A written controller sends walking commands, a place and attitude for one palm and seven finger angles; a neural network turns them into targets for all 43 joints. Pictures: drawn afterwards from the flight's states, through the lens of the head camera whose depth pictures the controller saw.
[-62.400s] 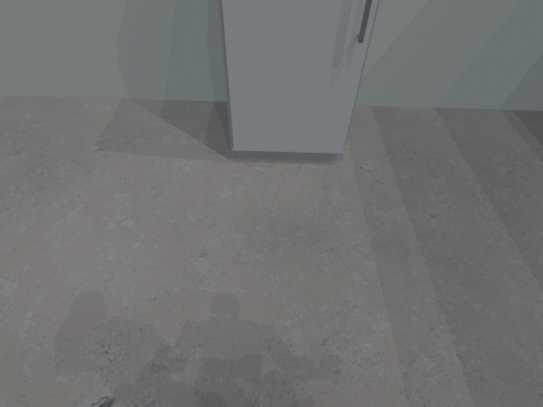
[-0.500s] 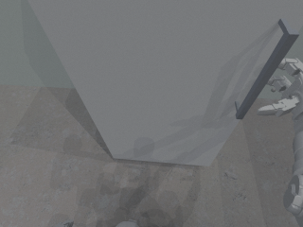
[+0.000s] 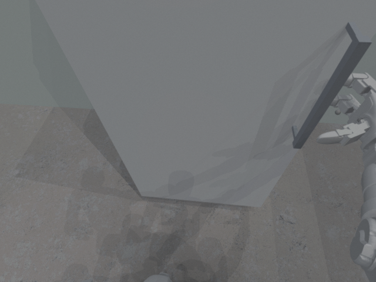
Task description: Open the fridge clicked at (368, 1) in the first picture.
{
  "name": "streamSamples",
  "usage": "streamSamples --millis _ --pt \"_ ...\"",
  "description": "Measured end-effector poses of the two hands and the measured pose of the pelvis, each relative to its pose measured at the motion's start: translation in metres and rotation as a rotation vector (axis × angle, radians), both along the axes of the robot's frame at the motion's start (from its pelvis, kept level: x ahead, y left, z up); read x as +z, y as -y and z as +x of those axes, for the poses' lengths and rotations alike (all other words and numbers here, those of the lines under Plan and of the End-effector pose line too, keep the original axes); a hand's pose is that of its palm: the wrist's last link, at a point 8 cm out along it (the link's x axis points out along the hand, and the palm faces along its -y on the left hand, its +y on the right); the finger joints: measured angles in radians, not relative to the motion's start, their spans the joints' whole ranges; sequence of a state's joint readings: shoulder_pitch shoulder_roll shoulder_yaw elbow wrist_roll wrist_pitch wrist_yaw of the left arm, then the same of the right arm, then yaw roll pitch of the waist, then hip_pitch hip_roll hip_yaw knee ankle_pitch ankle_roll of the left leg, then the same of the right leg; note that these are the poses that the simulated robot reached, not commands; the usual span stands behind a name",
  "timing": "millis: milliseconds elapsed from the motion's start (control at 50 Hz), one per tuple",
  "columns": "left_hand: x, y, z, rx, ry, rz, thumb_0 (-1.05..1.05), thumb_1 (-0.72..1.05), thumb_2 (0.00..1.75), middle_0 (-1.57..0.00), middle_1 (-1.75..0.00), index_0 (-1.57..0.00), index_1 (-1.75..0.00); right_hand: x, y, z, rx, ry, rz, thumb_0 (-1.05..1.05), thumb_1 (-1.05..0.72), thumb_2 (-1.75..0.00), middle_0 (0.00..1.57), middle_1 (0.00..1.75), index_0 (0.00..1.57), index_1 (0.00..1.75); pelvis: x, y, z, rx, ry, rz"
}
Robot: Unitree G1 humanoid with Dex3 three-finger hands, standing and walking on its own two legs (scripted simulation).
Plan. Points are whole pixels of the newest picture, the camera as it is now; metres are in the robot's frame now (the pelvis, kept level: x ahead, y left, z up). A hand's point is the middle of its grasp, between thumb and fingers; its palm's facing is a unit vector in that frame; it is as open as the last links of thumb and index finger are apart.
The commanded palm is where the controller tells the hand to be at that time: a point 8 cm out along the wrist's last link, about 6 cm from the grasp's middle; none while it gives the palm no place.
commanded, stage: slide the fingers in behind the handle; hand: right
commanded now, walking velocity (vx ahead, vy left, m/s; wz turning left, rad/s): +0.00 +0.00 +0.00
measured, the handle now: (319, 98) +0.50 -0.20 +0.12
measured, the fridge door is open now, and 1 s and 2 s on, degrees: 0 0 0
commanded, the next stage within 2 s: grip the handle and tug to test in 1.50 s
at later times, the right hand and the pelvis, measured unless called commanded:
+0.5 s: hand (322, 111) +0.46 -0.19 +0.12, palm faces -0.05 +1.00 +0.01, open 14.0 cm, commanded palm +0.43 -0.25 +0.12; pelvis +0.01 +0.01 +0.00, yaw +0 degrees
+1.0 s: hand (311, 113) +0.45 -0.17 +0.12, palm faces -0.05 +1.00 +0.01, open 14.0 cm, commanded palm +0.42 -0.22 +0.12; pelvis +0.00 +0.01 +0.01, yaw -1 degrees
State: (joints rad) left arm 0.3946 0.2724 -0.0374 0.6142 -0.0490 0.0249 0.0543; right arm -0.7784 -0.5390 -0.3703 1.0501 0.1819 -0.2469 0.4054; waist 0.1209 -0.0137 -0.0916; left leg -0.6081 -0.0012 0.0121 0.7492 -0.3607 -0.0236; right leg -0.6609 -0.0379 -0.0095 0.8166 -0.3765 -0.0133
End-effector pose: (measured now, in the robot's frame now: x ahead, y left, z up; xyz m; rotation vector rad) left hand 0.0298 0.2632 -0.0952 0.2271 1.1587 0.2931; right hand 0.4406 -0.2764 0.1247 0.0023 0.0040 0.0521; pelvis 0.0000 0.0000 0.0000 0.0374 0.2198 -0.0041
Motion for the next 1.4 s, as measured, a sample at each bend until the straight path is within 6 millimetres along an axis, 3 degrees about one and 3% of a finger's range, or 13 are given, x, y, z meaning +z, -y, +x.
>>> streamSamples --millis 260,420,1020,1400 --pt "0.003 0.003 0.030 -0.035 0.071 -0.010 0.01 0.90 0.90 -0.21 -0.30 -0.20 -0.30 -0.003 -0.013 -0.007 -0.003 0.005 0.003 -0.02 0.50 -0.30 0.30 1.21 0.30 1.20 0.002 0.000 0.005 -0.007 0.022 -0.001" --pt "0.002 0.001 0.039 -0.044 0.084 -0.019 0.01 0.90 0.90 -0.21 -0.30 -0.20 -0.30 -0.001 -0.026 -0.002 0.001 0.003 0.006 -0.02 0.50 -0.30 0.30 1.21 0.30 1.20 0.003 -0.003 0.007 -0.008 0.022 -0.006" --pt "0.001 -0.007 0.034 -0.033 0.089 -0.034 0.01 0.90 0.90 -0.21 -0.30 -0.20 -0.30 0.000 -0.052 -0.012 -0.002 0.005 0.001 -0.02 0.50 -0.30 0.30 1.20 0.30 1.20 0.005 -0.012 0.004 -0.009 0.047 -0.014" --pt "-0.001 -0.007 0.015 -0.016 0.041 -0.021 0.01 0.90 0.90 -0.21 -0.30 -0.20 -0.30 -0.003 -0.047 -0.003 0.001 0.004 0.006 -0.02 0.50 -0.30 0.30 1.21 0.31 1.21 0.003 -0.009 0.001 -0.004 0.030 -0.010"
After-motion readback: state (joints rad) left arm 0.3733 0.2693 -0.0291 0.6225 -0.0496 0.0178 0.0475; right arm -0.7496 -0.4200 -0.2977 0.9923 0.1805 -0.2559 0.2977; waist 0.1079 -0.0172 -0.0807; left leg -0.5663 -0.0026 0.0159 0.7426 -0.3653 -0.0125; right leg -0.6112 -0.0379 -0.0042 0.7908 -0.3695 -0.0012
